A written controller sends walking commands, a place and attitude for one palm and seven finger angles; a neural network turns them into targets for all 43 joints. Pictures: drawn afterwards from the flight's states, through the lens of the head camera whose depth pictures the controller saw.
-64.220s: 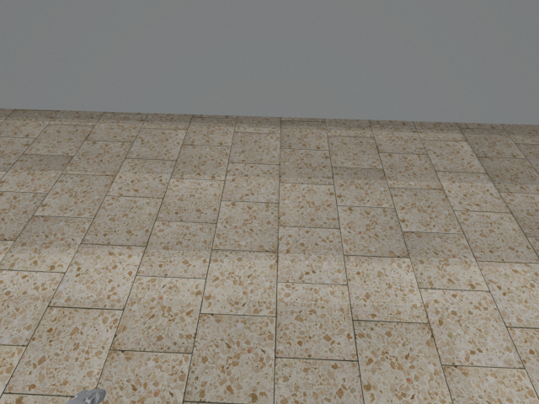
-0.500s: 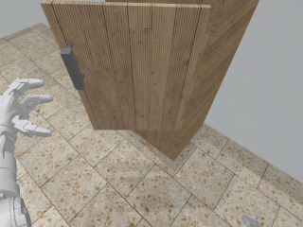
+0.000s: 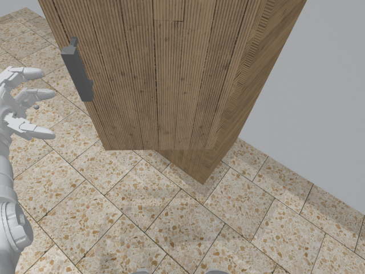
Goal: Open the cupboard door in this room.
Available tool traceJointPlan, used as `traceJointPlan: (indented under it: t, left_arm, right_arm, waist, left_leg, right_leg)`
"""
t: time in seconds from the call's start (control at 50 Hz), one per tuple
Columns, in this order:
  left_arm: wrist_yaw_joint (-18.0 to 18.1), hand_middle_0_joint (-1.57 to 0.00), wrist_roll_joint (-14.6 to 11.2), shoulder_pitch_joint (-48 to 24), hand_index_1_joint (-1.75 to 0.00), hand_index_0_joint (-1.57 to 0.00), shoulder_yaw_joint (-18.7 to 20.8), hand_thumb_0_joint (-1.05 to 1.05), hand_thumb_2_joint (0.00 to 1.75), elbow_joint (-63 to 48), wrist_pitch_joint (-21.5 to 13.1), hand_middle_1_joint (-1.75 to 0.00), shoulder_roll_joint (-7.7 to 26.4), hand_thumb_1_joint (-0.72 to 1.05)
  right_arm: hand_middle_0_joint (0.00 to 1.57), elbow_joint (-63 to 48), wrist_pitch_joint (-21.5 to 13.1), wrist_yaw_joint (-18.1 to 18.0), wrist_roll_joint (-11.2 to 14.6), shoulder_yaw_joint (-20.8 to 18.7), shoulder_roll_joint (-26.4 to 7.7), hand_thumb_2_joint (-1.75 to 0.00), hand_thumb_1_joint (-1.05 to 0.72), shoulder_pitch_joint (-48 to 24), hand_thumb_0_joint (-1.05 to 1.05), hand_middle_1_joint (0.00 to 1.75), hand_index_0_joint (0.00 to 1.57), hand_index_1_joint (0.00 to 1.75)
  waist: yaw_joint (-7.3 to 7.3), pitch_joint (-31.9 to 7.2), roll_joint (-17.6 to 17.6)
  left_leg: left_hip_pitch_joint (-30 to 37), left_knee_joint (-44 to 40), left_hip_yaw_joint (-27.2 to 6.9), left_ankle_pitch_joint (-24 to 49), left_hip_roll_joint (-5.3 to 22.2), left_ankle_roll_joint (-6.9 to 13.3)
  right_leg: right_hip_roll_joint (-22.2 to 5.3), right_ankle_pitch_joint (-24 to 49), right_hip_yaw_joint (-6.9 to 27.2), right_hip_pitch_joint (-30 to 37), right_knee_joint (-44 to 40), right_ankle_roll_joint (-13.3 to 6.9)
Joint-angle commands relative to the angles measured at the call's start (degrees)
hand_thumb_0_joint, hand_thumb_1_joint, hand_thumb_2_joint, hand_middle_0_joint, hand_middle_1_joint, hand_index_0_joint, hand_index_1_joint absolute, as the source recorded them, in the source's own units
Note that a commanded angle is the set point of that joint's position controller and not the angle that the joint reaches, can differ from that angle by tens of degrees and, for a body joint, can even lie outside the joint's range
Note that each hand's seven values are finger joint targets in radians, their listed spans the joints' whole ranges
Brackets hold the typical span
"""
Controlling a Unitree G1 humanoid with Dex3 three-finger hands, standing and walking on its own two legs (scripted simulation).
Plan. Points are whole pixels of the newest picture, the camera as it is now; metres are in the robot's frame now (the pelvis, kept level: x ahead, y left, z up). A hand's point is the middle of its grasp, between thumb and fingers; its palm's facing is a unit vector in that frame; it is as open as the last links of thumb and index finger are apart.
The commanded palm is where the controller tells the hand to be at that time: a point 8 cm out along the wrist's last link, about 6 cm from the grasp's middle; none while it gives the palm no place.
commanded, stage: move the hooked fingers beside the handle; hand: left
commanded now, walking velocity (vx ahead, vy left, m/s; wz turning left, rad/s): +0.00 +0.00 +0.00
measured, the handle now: (81, 70) +0.55 +0.24 +0.10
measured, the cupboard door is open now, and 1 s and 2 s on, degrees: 40 40 40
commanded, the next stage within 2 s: slide the fingers in behind the handle in 1.32 s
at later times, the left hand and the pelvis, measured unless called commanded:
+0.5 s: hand (44, 83) +0.49 +0.30 +0.11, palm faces +0.04 -1.00 +0.01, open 14.0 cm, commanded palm +0.48 +0.35 +0.10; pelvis +0.00 +0.00 -0.01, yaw -1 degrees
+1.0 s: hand (42, 83) +0.50 +0.31 +0.10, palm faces +0.03 -1.00 +0.01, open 14.0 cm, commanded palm +0.48 +0.35 +0.10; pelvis +0.01 +0.00 -0.01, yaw -2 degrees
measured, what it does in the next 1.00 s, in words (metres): stands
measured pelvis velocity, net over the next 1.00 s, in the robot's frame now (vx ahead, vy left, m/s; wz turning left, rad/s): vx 0.01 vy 0.00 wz -0.03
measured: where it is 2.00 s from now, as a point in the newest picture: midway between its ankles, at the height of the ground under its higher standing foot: outside the picture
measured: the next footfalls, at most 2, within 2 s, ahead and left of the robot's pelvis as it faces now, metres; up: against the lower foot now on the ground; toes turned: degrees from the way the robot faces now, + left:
none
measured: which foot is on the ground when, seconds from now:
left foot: down 0.00-1.00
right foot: down 0.00-1.00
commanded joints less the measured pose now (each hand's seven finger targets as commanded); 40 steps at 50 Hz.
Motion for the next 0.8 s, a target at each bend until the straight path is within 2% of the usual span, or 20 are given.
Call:
traceJointPlan:
  t: [0.0,0.04,0.08,0.12,0.16,0.2,0.22,0.26,0.28,0.32,0.36,0.38,0.4,0.44,0.48,0.5,0.54,0.56,0.72,0.78]
  left_arm:
    - [-0.15,-0.30,-0.73,-24.35,-1.20,-0.30,1.98,0.00,0.30,-10.17,-4.44,-1.20,18.90,-0.50]
    - [0.01,-0.30,-0.46,-25.99,-1.20,-0.30,2.67,0.00,0.30,-8.07,-4.30,-1.20,20.55,-0.50]
    - [-0.09,-0.30,0.17,-29.27,-1.20,-0.30,1.75,0.00,0.30,-7.58,-4.24,-1.20,20.85,-0.50]
    - [0.18,-0.30,0.86,-28.68,-1.20,-0.30,3.16,0.00,0.30,-6.86,-4.31,-1.20,23.07,-0.50]
    - [0.11,-0.30,0.86,-31.42,-1.20,-0.30,1.29,0.00,0.30,-6.51,-4.50,-1.20,21.50,-0.50]
    - [0.20,-0.30,1.39,-31.41,-1.20,-0.30,2.89,0.00,0.30,-5.29,-4.46,-1.20,23.95,-0.50]
    - [0.19,-0.30,1.49,-32.44,-1.20,-0.30,1.98,0.00,0.30,-4.73,-4.29,-1.20,23.23,-0.50]
    - [0.26,-0.30,1.56,-33.67,-1.20,-0.30,2.97,0.00,0.30,-4.07,-4.36,-1.20,24.90,-0.50]
    - [0.22,-0.30,1.89,-33.69,-1.20,-0.30,3.60,0.00,0.30,-4.71,-4.44,-1.20,25.88,-0.50]
    - [0.20,-0.30,2.41,-33.44,-1.20,-0.30,3.44,0.00,0.30,-3.98,-4.15,-1.20,25.99,-0.50]
    - [0.04,-0.30,2.27,-33.73,-1.20,-0.30,4.26,0.00,0.30,-2.39,-3.88,-1.20,27.42,-0.50]
    - [0.02,-0.30,2.80,-33.93,-1.20,-0.30,5.45,0.00,0.30,-1.89,-3.67,-1.20,29.71,-0.50]
    - [-0.06,-0.30,3.19,-33.86,-1.20,-0.30,4.61,0.00,0.30,-0.59,-3.30,-1.20,29.17,-0.50]
    - [0.01,-0.30,3.98,-36.87,-1.20,-0.30,4.26,0.00,0.30,-0.21,-3.05,-1.20,30.55,-0.50]
    - [-0.12,-0.30,4.43,-38.43,-1.20,-0.30,6.06,0.00,0.30,0.36,-3.24,-1.20,34.00,-0.50]
    - [-0.33,-0.30,4.75,-39.65,-1.20,-0.30,5.43,0.00,0.30,0.44,-3.35,-1.20,33.87,-0.50]
    - [-0.87,-0.30,4.71,-35.34,-1.20,-0.30,6.19,0.00,0.30,1.92,-3.22,-1.20,33.98,-0.50]
    - [-1.57,-0.30,4.04,-34.68,-1.20,-0.30,5.62,0.00,0.30,1.76,-3.37,-1.20,32.83,-0.50]
    - [-2.99,-0.30,3.76,-35.38,-1.20,-0.30,6.90,0.00,0.30,0.36,-2.41,-1.20,34.68,-0.50]
    - [-2.60,-0.30,3.51,-36.80,-1.20,-0.30,6.64,0.00,0.30,-2.37,-3.37,-1.20,33.92,-0.50]
  right_arm:
    - [0.20,-4.31,-0.48,-0.87,-0.09,-3.92,-10.66,-0.90,-0.90,6.03,0.00,0.30,0.20,0.30]
    - [0.20,-3.84,0.04,-0.98,-0.02,-3.91,-11.02,-0.90,-0.90,6.39,0.00,0.30,0.20,0.30]
    - [0.20,-3.63,0.49,-0.99,-0.18,-3.65,-11.07,-0.90,-0.90,6.81,0.00,0.30,0.20,0.30]
    - [0.20,-3.67,0.97,-0.92,-0.33,-3.77,-11.29,-0.90,-0.90,7.52,0.00,0.30,0.20,0.30]
    - [0.20,-3.50,1.51,-0.99,-0.35,-3.64,-11.17,-0.90,-0.90,7.96,0.00,0.30,0.20,0.30]
    - [0.20,-3.34,2.03,-0.85,-0.45,-3.70,-11.46,-0.90,-0.90,8.62,0.00,0.30,0.20,0.30]
    - [0.20,-3.28,2.22,-0.82,-0.43,-3.60,-11.45,-0.90,-0.90,8.59,0.00,0.30,0.20,0.30]
    - [0.20,-3.13,2.76,-0.91,-0.57,-3.60,-11.63,-0.90,-0.90,9.37,0.00,0.30,0.20,0.30]
    - [0.20,-3.22,3.05,-0.80,-0.64,-3.69,-11.72,-0.90,-0.90,9.86,0.00,0.30,0.20,0.30]
    - [0.20,-3.19,3.63,-0.60,-0.72,-3.64,-11.51,-0.90,-0.90,10.14,0.00,0.30,0.20,0.30]
    - [0.20,-3.25,4.29,-0.62,-0.76,-3.55,-11.76,-0.90,-0.90,10.67,0.00,0.30,0.20,0.30]
    - [0.20,-3.21,4.60,-0.66,-0.73,-3.58,-12.00,-0.90,-0.90,11.01,0.00,0.30,0.20,0.30]
    - [0.20,-3.49,4.86,-0.71,-0.60,-3.43,-11.94,-0.90,-0.90,11.00,0.00,0.30,0.20,0.30]
    - [0.20,-3.44,5.19,-0.74,-0.55,-3.20,-12.04,-0.90,-0.90,11.17,0.00,0.30,0.20,0.30]
    - [0.20,-3.53,5.57,-1.00,-0.71,-3.06,-12.47,-0.90,-0.90,12.00,0.00,0.30,0.20,0.30]
    - [0.20,-3.46,5.67,-0.99,-0.65,-2.98,-12.33,-0.90,-0.90,12.10,0.00,0.30,0.20,0.30]
    - [0.20,-3.85,5.83,-0.80,-0.83,-3.18,-12.31,-0.90,-0.90,12.83,0.00,0.30,0.20,0.30]
    - [0.20,-4.02,5.95,-0.73,-0.82,-3.16,-12.30,-0.90,-0.90,12.87,0.00,0.30,0.20,0.30]
    - [0.20,-4.46,7.12,-0.24,-0.91,-3.41,-12.58,-0.90,-0.90,13.54,0.00,0.30,0.20,0.30]
    - [0.20,-4.09,7.22,-0.05,-1.06,-3.54,-12.50,-0.90,-0.90,13.81,0.00,0.30,0.20,0.30]
  waist:
    - [-0.23,-20.99,8.76]
    - [-0.85,-19.90,6.86]
    - [-1.43,-20.01,9.48]
    - [-1.06,-21.74,9.17]
    - [-2.31,-21.20,9.05]
    - [-1.73,-22.47,10.50]
    - [-2.56,-22.12,9.93]
    - [-2.56,-22.32,9.16]
    - [-2.22,-24.79,10.14]
    - [-2.32,-24.73,11.38]
    - [-2.73,-23.56,9.85]
    - [-2.48,-24.07,8.82]
    - [-3.03,-23.14,8.55]
    - [-3.94,-21.18,9.93]
    - [-4.03,-23.16,9.64]
    - [-4.49,-23.76,11.21]
    - [-3.64,-25.40,9.75]
    - [-3.46,-25.55,11.82]
    - [-3.81,-24.81,10.72]
    - [-3.93,-27.56,14.91]
  left_leg:
    - [17.23,-4.07,-5.44,24.98,-0.11,-1.11]
    - [15.04,-3.91,-5.41,23.19,-0.07,-0.83]
    - [15.39,-3.55,-5.39,23.67,-0.09,-0.89]
    - [15.51,-3.01,-5.62,24.66,-0.02,-0.93]
    - [15.67,-2.52,-5.82,25.68,0.20,-0.96]
    - [15.86,-2.30,-6.06,25.59,0.25,-1.22]
    - [15.14,-2.06,-5.63,24.45,0.22,-0.86]
    - [14.84,-1.78,-6.16,26.34,0.36,-0.97]
    - [15.85,-1.52,-5.96,27.46,0.32,-0.95]
    - [15.41,-1.09,-5.67,28.35,0.31,-0.99]
    - [13.59,-0.74,-5.28,27.79,0.23,-0.58]
    - [12.51,-0.78,-5.35,26.63,0.19,-0.39]
    - [11.39,-0.81,-5.09,25.28,0.06,-0.17]
    - [9.10,-0.66,-4.64,22.05,-0.07,0.12]
    - [9.03,-0.18,-5.07,22.86,-0.02,0.08]
    - [9.57,0.20,-4.97,23.22,0.04,0.06]
    - [9.27,0.73,-4.77,24.71,-0.01,0.22]
    - [10.48,0.92,-4.70,26.77,0.00,-0.06]
    - [9.44,1.78,-4.94,26.33,0.25,0.21]
    - [13.59,2.33,-5.23,29.49,0.55,-0.29]
  right_leg:
    - [2.42,15.82,1.47,2.85,-2.24,-1.57]
    - [2.41,15.36,1.50,2.61,-2.23,-1.42]
    - [2.42,15.25,1.56,1.31,-1.97,-1.45]
    - [2.45,15.71,1.65,1.66,-1.61,-1.44]
    - [2.66,15.71,1.40,0.19,-1.30,-1.51]
    - [2.68,15.11,1.43,-0.05,-1.16,-1.45]
    - [2.68,15.23,1.67,-0.26,-1.31,-1.25]
    - [2.83,16.02,1.27,-0.13,-0.80,-1.46]
    - [2.88,16.78,1.63,0.46,-0.69,-1.21]
    - [2.82,17.68,1.68,0.41,-0.64,-1.12]
    - [3.01,18.50,1.81,0.89,-0.61,-1.20]
    - [3.06,18.30,1.95,1.63,-0.59,-1.00]
    - [2.99,17.86,2.09,1.23,-0.79,-0.87]
    - [2.90,16.44,2.41,0.44,-1.10,-0.74]
    - [3.14,16.83,2.45,1.01,-0.49,-0.86]
    - [3.12,16.92,2.56,0.39,-0.48,-0.80]
    - [3.23,18.51,2.63,1.82,-0.17,-0.73]
    - [3.40,19.62,2.47,1.11,0.15,-1.05]
    - [3.78,18.51,1.98,-0.89,0.38,-0.74]
    - [3.96,18.72,1.85,-2.77,0.79,-0.98]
